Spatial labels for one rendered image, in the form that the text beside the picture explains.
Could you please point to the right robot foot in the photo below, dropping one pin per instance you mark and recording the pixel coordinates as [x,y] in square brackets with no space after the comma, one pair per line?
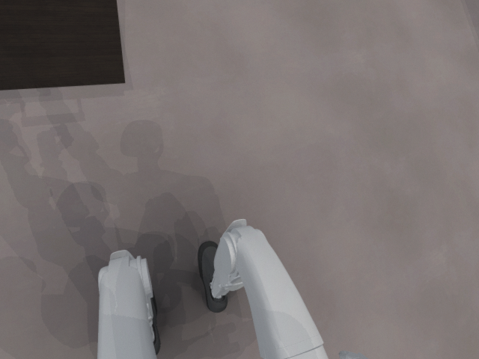
[206,255]

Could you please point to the cabinet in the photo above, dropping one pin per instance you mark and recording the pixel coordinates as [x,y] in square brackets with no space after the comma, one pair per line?
[59,43]

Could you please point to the left robot foot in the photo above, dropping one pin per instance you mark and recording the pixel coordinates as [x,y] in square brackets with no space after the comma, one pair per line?
[156,341]

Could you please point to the robot foot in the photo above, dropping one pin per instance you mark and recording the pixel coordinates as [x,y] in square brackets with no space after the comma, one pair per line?
[206,255]
[156,341]

